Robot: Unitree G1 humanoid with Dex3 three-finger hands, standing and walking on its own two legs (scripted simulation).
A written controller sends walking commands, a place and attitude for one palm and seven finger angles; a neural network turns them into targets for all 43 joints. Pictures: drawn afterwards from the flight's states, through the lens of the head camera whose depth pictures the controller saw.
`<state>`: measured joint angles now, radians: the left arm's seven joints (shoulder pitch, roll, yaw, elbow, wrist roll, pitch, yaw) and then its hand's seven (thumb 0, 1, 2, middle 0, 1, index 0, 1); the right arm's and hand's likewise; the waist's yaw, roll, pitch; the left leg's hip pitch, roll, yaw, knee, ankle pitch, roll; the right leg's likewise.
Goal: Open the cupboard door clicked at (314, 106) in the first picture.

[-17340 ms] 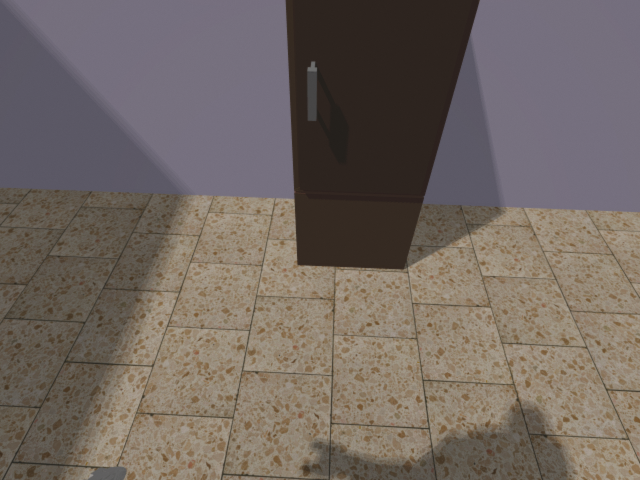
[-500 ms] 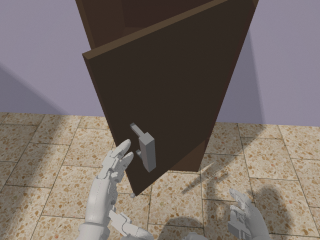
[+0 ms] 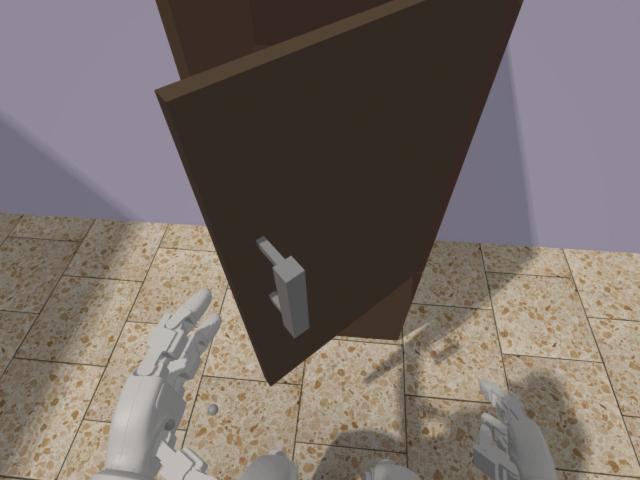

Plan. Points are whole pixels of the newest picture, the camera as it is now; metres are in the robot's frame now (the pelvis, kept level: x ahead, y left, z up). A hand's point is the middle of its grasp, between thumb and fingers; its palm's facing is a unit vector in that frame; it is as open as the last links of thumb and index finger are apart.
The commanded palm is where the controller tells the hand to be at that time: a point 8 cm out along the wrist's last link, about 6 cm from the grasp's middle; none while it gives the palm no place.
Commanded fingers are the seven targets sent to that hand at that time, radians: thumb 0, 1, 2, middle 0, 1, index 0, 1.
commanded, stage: draw the hand back to the body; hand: left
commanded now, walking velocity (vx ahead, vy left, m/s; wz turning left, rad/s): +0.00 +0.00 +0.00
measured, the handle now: (282, 288) +0.32 +0.06 +0.09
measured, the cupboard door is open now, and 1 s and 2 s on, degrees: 44 44 44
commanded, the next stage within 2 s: step back with the hand held close in 1.54 s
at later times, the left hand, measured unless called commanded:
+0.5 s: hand (116, 388) +0.19 +0.18 +0.14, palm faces -0.01 -0.99 -0.11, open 16.1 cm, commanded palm +0.16 +0.24 +0.17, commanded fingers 0.00 -0.22 0.42 -0.16 -0.30 -0.16 -0.30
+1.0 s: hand out of the picture +0.21 +0.27 +0.21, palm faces +0.35 -0.86 -0.38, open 11.0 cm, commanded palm +0.16 +0.31 +0.24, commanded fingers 0.00 0.65 0.80 -0.19 -0.30 -0.19 -0.30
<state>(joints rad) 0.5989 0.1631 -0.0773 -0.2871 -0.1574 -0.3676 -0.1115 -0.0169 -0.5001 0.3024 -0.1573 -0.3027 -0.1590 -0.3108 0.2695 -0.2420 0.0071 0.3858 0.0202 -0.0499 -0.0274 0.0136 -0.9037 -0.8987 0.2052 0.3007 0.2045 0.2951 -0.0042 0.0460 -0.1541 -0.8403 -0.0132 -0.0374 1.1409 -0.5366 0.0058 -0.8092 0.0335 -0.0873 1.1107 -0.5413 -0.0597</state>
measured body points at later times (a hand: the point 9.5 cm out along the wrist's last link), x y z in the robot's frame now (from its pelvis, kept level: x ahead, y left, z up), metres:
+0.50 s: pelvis +0.01 +0.02 +0.03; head +0.01 +0.01 +0.48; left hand +0.18 +0.24 +0.15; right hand +0.19 -0.21 -0.02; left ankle +0.01 +0.12 -0.65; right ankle +0.00 -0.08 -0.65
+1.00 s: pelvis +0.02 +0.03 +0.08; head +0.00 +0.02 +0.53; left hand +0.19 +0.31 +0.24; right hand +0.20 -0.18 +0.00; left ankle +0.01 +0.12 -0.65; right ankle +0.00 -0.08 -0.65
